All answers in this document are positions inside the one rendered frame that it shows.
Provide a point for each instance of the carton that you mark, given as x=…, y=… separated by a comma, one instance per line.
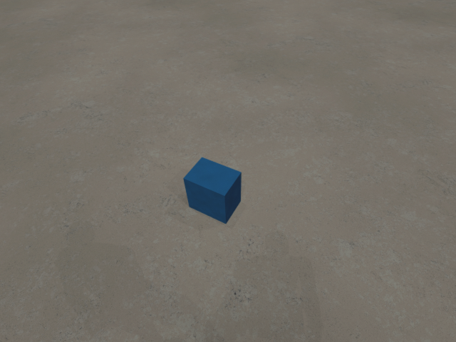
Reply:
x=213, y=189

